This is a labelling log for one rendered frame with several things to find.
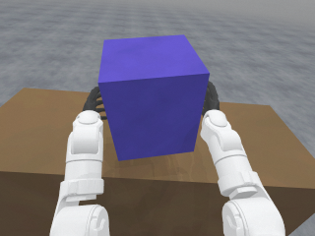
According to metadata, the robot right forearm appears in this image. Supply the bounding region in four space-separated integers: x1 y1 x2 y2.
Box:
200 109 285 235

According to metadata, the right robot hand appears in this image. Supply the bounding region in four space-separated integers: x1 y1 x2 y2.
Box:
202 81 220 117

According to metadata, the robot right upper arm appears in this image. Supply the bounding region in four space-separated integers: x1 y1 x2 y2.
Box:
221 197 285 236

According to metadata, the left robot hand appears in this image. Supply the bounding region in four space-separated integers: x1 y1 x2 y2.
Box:
82 87 107 120

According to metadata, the pedestal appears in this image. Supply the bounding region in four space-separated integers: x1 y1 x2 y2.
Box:
0 88 315 236

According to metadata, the robot left forearm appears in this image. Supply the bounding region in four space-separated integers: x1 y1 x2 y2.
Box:
49 110 104 236

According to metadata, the carton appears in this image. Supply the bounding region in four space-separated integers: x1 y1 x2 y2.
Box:
97 34 210 161

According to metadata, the robot left upper arm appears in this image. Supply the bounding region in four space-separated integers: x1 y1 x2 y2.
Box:
50 205 110 236

